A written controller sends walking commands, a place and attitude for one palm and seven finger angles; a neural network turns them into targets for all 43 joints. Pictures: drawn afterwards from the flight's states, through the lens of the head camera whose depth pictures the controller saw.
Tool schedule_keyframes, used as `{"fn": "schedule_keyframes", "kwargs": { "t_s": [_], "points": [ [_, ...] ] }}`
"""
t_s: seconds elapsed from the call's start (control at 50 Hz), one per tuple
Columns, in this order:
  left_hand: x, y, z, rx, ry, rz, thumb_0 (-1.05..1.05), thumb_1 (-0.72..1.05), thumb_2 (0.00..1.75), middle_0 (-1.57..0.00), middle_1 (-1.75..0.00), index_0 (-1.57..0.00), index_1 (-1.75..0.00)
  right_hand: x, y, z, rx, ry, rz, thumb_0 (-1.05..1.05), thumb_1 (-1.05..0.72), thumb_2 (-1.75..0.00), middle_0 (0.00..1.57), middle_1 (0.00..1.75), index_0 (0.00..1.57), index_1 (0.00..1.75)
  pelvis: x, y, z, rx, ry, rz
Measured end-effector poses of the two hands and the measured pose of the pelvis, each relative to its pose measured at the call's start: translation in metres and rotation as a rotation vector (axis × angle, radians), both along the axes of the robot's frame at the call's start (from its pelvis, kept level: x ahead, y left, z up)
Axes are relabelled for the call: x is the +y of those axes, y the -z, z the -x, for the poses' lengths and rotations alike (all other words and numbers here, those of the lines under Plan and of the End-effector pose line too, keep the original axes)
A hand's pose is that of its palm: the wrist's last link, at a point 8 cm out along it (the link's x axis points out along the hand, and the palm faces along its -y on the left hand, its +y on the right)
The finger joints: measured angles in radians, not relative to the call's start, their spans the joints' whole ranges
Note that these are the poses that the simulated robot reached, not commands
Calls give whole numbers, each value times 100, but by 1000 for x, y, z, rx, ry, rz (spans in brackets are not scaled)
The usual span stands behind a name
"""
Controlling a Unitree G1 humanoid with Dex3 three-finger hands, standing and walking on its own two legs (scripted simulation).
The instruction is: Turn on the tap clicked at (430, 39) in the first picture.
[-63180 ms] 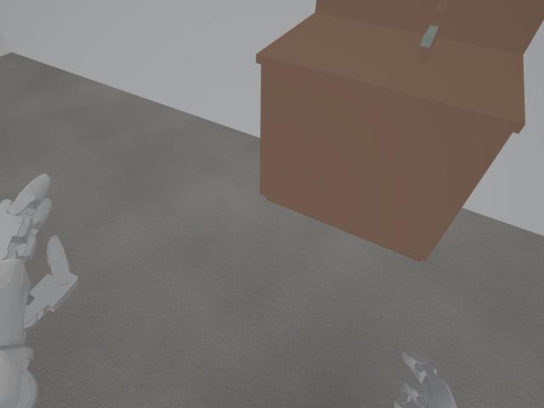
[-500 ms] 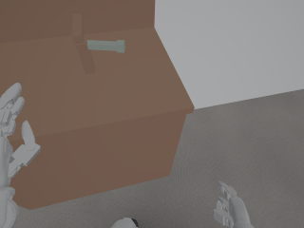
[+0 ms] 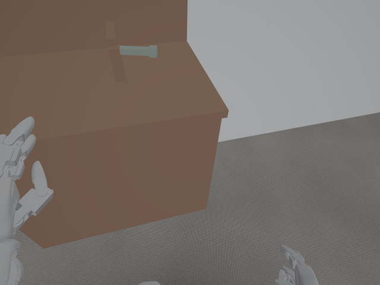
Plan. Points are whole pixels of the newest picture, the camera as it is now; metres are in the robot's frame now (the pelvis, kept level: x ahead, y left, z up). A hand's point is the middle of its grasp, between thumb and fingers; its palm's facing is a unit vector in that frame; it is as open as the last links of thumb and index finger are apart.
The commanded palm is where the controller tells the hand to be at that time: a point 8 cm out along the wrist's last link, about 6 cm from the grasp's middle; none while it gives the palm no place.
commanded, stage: stop stepping back and stand still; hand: left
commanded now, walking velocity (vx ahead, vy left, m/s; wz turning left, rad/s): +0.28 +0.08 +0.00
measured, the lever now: (153, 51) +0.76 +0.17 +0.13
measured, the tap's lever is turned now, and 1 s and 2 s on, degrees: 73 73 73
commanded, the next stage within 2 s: stand and check the lever's angle in 0.98 s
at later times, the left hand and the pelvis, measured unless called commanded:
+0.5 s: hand (30, 263) +0.11 +0.20 +0.18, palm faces +0.39 -0.84 -0.38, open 7.4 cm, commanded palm +0.07 +0.25 +0.19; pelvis -0.09 -0.03 +0.01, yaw +1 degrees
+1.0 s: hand (22, 268) +0.11 +0.21 +0.18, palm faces +0.43 -0.82 -0.38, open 7.4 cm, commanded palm +0.06 +0.26 +0.19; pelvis -0.09 -0.03 +0.01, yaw +3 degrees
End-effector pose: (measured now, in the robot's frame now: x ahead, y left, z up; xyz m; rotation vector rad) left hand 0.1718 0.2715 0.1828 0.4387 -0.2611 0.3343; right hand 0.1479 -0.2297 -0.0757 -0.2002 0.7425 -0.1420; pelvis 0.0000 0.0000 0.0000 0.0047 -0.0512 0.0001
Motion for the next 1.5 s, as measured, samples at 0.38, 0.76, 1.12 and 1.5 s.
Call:
{"fn": "schedule_keyframes", "kwargs": {
  "t_s": [0.38, 0.76, 1.12, 1.5],
  "points": [
    [-16, -5, 77, 3, -37, -38, 1, 89, 90, -20, -30, -21, -30, -21, 18, 107, 55, 37, -36, 1, -90, -89, 21, 30, 20, 30, -23, 1, 70, -5, -19, -12],
    [-15, -11, 99, -22, -84, -39, 1, 89, 90, -20, -30, -21, -30, -31, -1, 88, -75, 17, -17, 1, -90, -89, 20, 30, 20, 30, -29, -1, 93, -20, -42, -28],
    [-11, -8, 94, 7, -96, -1, 1, 89, 90, -21, -30, -21, -30, -21, -4, 64, 1, -39, 6, 1, -90, -89, 20, 30, 20, 30, -24, -9, 80, -6, -45, 6],
    [7, -4, 64, 43, -70, 26, 1, 89, 90, -21, -30, -21, -30, 1, -18, 30, -25, -47, 15, 1, -90, -89, 20, 30, 20, 30, -6, -14, 56, 28, -32, 16]
  ]
}}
